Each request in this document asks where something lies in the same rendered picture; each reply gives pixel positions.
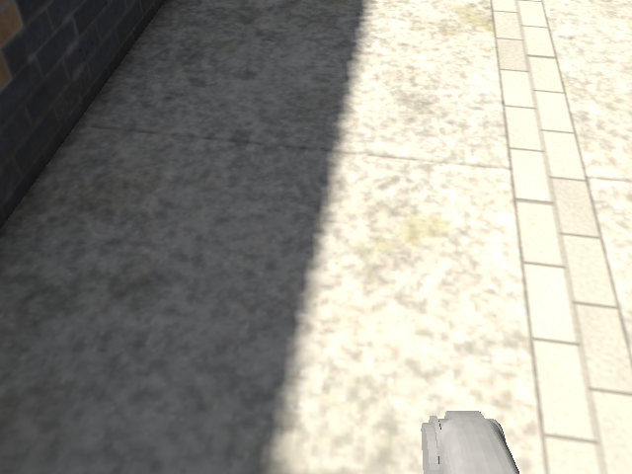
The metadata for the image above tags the right robot shin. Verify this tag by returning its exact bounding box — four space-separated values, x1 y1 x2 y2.
487 419 506 440

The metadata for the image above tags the right robot thigh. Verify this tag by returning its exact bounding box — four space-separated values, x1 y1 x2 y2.
421 411 519 474

